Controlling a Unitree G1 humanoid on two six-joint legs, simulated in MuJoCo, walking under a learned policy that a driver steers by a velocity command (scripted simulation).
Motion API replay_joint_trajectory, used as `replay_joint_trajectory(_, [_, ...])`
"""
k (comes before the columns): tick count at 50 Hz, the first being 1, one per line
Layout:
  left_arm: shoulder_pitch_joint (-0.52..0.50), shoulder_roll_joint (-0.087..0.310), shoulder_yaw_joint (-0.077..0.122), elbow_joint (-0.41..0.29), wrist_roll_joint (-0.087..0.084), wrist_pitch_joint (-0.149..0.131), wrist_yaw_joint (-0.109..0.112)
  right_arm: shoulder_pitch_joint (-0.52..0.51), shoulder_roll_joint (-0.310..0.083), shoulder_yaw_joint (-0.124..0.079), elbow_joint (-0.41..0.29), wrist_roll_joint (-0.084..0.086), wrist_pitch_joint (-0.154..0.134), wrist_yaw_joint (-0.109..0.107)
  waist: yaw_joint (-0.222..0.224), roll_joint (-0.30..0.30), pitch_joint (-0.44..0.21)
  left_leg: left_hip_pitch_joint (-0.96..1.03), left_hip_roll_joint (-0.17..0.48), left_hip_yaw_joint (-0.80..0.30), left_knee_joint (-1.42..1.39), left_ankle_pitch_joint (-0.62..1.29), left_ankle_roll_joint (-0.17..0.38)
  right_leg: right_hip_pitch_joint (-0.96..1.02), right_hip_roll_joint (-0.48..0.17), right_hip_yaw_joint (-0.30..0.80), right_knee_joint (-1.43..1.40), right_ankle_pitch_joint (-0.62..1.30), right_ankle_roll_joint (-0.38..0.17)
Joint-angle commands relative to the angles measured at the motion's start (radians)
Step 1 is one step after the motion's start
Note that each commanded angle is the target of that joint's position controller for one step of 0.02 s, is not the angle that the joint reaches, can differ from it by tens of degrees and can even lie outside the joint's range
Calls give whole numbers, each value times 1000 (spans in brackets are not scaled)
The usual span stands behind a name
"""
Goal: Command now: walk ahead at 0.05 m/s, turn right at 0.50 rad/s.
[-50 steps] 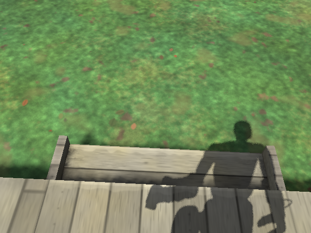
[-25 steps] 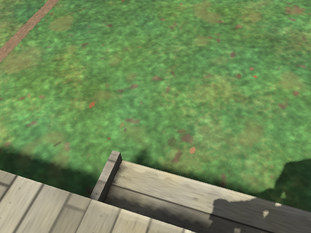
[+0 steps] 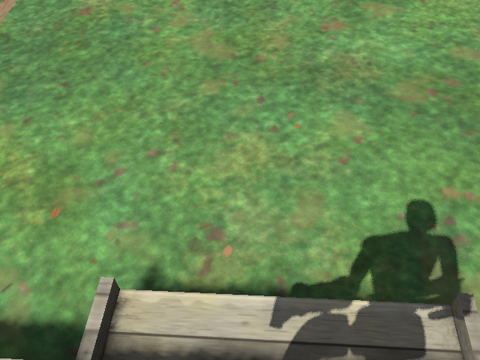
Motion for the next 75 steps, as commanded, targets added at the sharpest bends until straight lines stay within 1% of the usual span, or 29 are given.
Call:
replay_joint_trajectory(1, [159,289,74,-53,7,-23,12,-68,-61,-14,-132,-1,11,-7,72,-352,-21,-321,-96,-79,319,-338,-12,115,-398,591,-343,358,-201])
replay_joint_trajectory(2, [189,238,65,-39,10,-20,13,-96,-95,-22,-134,-6,13,-7,70,-195,-7,-357,-58,-154,411,-283,-9,137,-362,572,-360,141,-238])
replay_joint_trajectory(3, [148,190,52,-43,6,-14,16,-99,-103,-27,-125,-2,6,3,48,-145,24,-382,-44,-172,425,-188,-3,116,-309,530,-387,-112,-227])
replay_joint_trajectory(6, [74,137,35,-69,-1,-24,20,-46,-118,-36,-82,-18,-14,35,13,-149,32,-374,-40,-162,408,2,-16,128,-196,450,-438,-179,-181])
replay_joint_trajectory(20, [259,147,44,-9,6,-88,15,-180,-68,-9,-113,-1,-62,54,90,-144,35,-262,-72,-133,16,100,-14,152,-188,469,-372,39,-213])
replay_joint_trajectory(25, [212,170,39,4,-1,-97,29,-12,-78,-19,-74,1,-78,39,-7,-116,31,100,-126,-81,-162,74,64,52,-180,400,-241,320,-142])
replay_joint_trajectory(26, [202,150,29,0,-6,-102,34,104,-105,-32,-43,-6,-90,32,-58,-48,-33,277,-93,-156,-194,75,92,-2,-135,334,-89,418,-107])
replay_joint_trajectory(27, [193,95,10,-31,-18,-108,32,261,-187,-51,-28,-15,-98,25,-118,117,-164,501,121,-481,-275,-149,172,-148,-47,196,233,285,-53])
replay_joint_trajectory(28, [215,113,18,-41,4,-110,24,303,-256,-67,-5,4,-87,35,-90,233,-140,551,264,-872,-407,-358,251,-401,75,91,442,-170,-20])
replay_joint_trajectory(29, [185,164,30,-28,35,-105,22,259,-193,-56,-8,30,-78,48,-63,120,-30,472,255,-895,-409,-387,269,-494,19,118,544,-132,-19])
replay_joint_trajectory(30, [129,156,28,-33,36,-109,13,192,-142,-44,-28,25,-76,56,-40,36,31,387,217,-777,-399,-284,263,-494,-23,119,562,-46,-16])
replay_joint_trajectory(33, [82,129,14,-39,31,-104,2,145,-103,-29,-28,15,-94,57,4,59,38,257,90,-552,-441,125,228,-383,-92,102,425,62,20])
replay_joint_trajectory(40, [-114,66,-16,-87,36,-66,-1,254,-136,-38,28,31,-90,40,-27,59,-4,189,-2,-410,-399,618,212,-288,-40,15,234,254,84])
replay_joint_trajectory(44, [-111,139,5,-64,30,-77,-1,283,-152,-39,9,11,-82,33,-34,9,-78,281,39,-464,-273,729,243,-327,-52,51,379,308,48])
replay_joint_trajectory(48, [-184,121,2,-77,38,-91,-12,322,-158,-44,1,4,-66,16,-53,28,-20,360,63,-544,-151,779,290,-423,-46,63,345,203,21])
replay_joint_trajectory(50, [-43,113,5,-33,40,-100,-8,202,-169,-44,-36,8,-63,17,41,46,-44,178,1,-485,-25,984,235,-117,1,41,236,145,-4])
replay_joint_trajectory(52, [332,142,33,61,46,-116,5,38,-169,-45,-74,38,-81,24,268,-6,-122,-158,-75,-464,379,877,175,394,9,21,61,212,-24])
replay_joint_trajectory(53, [348,195,44,63,43,-135,13,66,-23,-19,-78,39,-98,22,227,-205,-104,-300,-224,-370,748,-26,132,453,-274,331,-112,284,-89])
replay_joint_trajectory(54, [253,210,36,16,8,-143,5,208,-42,-19,-92,26,-103,-1,57,-213,-103,-378,-211,-331,822,-226,124,423,-465,609,-98,772,-151])
replay_joint_trajectory(55, [203,192,38,19,-14,-153,1,213,-105,-32,-58,3,-85,-11,30,-128,-42,-447,-172,-310,815,-189,101,339,-479,647,-162,702,-209])
replay_joint_trajectory(57, [85,132,19,4,-7,-166,-4,117,-170,-54,-46,-7,-42,10,-13,-20,114,-433,-95,-306,682,-96,73,101,-398,498,-240,471,-210])
replay_joint_trajectory(58, [92,148,24,33,0,-167,-1,93,-160,-53,-59,-10,-22,29,-17,-84,142,-398,-75,-275,623,-74,59,46,-372,414,-252,480,-197])
replay_joint_trajectory(61, [143,159,26,77,9,-169,3,33,-110,-45,-72,-10,10,56,-15,-105,77,-329,-80,-209,564,195,87,13,-310,228,-231,502,-159])
replay_joint_trajectory(64, [152,95,9,108,-12,-204,11,-113,-81,-37,-96,-12,-17,76,-9,-88,88,-301,-82,-192,207,594,96,-8,-195,64,-215,118,-57])
replay_joint_trajectory(67, [138,77,-4,117,-2,-196,16,-97,-10,-14,-54,9,-29,116,-4,-87,44,36,-124,-121,56,944,107,-202,-156,-24,-123,-78,-38])
replay_joint_trajectory(72, [322,70,-13,206,42,-135,59,-157,-16,-3,2,-16,-37,75,93,-27,114,6,-80,-94,-263,778,78,56,-180,-13,216,23,-72])
replay_joint_trajectory(73, [341,81,-10,231,40,-118,67,-59,-27,-9,44,-27,-41,61,64,-39,89,81,-70,-100,-328,725,93,93,-170,-6,365,134,-89])
replay_joint_trajectory(74, [280,96,0,235,19,-111,73,134,-58,-27,100,-52,-55,63,-56,-32,39,264,-60,-118,-437,717,126,41,-126,-39,613,169,-84])
replay_joint_trajectory(75, [240,122,17,225,-7,-106,63,257,-112,-52,150,-58,-57,60,-136,106,-11,516,42,-237,-450,793,218,-196,-18,-85,1046,-238,-58])
Next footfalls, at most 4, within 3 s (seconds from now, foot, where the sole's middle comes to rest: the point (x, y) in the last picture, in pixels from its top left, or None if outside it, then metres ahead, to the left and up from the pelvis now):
0.52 left None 0.25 0.07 -0.76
1.04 right None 0.42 -0.13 -0.76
1.50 left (232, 330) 0.65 0.10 -0.92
2.00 right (283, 254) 1.02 -0.09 -1.09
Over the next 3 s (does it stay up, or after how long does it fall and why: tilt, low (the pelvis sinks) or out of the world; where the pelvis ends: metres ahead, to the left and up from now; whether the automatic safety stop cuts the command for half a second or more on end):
stays up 1.36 -0.11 -0.31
